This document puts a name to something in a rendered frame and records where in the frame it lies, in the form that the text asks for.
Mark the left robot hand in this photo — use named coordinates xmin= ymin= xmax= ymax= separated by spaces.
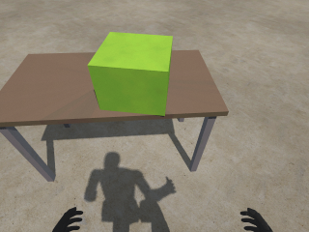
xmin=52 ymin=207 xmax=83 ymax=232

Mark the table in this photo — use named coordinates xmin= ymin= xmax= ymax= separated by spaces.
xmin=0 ymin=49 xmax=229 ymax=182

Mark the carton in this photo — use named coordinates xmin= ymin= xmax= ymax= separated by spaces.
xmin=87 ymin=32 xmax=173 ymax=116

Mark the right robot hand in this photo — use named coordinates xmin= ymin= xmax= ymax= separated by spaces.
xmin=240 ymin=208 xmax=273 ymax=232

